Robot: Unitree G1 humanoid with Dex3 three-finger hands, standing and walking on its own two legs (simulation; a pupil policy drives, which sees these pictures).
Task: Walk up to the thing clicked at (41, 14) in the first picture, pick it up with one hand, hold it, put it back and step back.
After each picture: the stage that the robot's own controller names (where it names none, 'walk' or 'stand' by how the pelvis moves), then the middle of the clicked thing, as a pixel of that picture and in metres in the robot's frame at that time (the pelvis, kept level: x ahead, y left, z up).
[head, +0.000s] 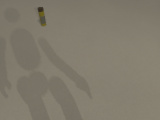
stand; (42, 16) +1.79 +0.53 -0.66
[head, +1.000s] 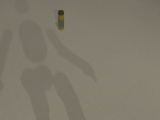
walk; (61, 20) +1.68 +0.25 -0.63
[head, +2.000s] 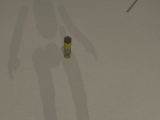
walk; (67, 48) +1.11 +0.13 -0.64
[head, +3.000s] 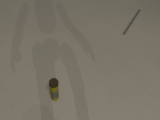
walk; (54, 90) +0.68 +0.18 -0.64
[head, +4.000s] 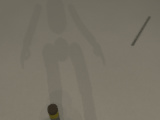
walk; (54, 115) +0.49 +0.19 -0.64
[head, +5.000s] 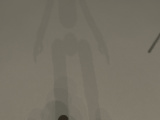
stand; out of the picture +0.40 +0.14 -0.65
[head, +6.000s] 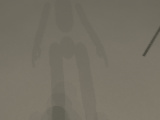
stand; out of the picture +0.38 +0.16 -0.65
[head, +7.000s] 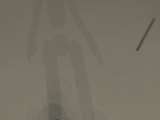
stand; out of the picture +0.38 +0.18 -0.66
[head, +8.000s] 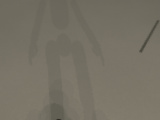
stand; out of the picture +0.39 +0.16 -0.66
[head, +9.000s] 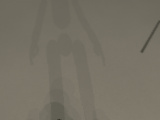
stand; out of the picture +0.38 +0.16 -0.66
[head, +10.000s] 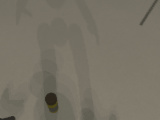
go down; (52, 103) +0.42 +0.15 -0.57
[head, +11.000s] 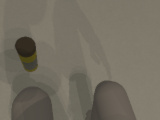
go down; (28, 57) +0.48 +0.19 -0.26
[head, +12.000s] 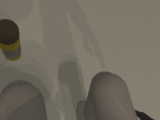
close in; (10, 44) +0.47 +0.20 -0.22
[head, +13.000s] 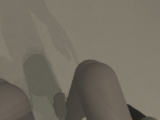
close; out of the picture +0.46 +0.24 -0.16
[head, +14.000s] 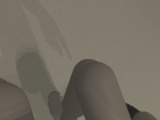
lift; out of the picture +0.44 +0.25 -0.17
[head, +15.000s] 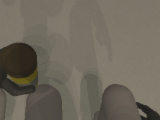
lift; (24, 73) +0.33 +0.20 -0.03
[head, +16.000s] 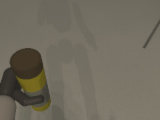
hold; (35, 85) +0.31 +0.16 +0.08
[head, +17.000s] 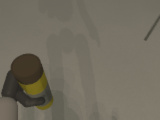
hold; (37, 87) +0.31 +0.16 +0.05
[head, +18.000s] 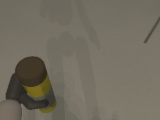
crouch; (40, 89) +0.31 +0.15 +0.05
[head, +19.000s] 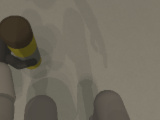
crouch; (25, 48) +0.43 +0.16 -0.03
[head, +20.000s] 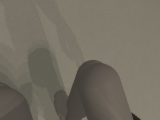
lower; out of the picture +0.44 +0.25 -0.18
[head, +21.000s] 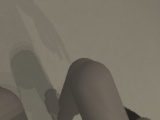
lower; out of the picture +0.45 +0.26 -0.17
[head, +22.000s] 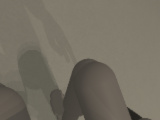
lower; out of the picture +0.45 +0.26 -0.17
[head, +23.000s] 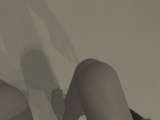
lower; out of the picture +0.44 +0.26 -0.17
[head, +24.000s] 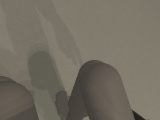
loosen; out of the picture +0.43 +0.23 -0.15
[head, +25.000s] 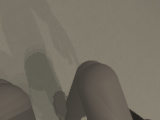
withdraw; out of the picture +0.44 +0.23 -0.18
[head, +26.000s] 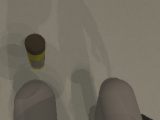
walk; (36, 54) +0.46 +0.18 -0.24
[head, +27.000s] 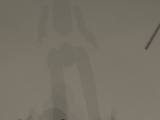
stand; out of the picture +0.38 +0.12 -0.59
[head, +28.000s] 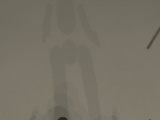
stand; out of the picture +0.39 +0.13 -0.60
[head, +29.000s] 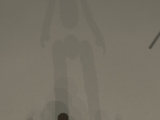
stand; out of the picture +0.39 +0.13 -0.61
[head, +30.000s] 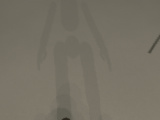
walk; out of the picture +0.40 +0.13 -0.66
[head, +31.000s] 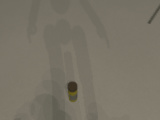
walk; (72, 92) +0.54 +0.08 -0.64
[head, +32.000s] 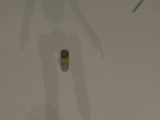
walk; (64, 61) +0.85 +0.10 -0.64
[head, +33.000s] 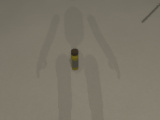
stand; (74, 59) +1.05 +0.11 -0.64
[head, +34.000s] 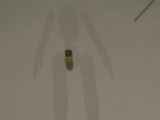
stand; (69, 60) +1.04 +0.15 -0.66
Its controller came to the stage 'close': yes
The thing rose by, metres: 0.68
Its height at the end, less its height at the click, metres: +0.00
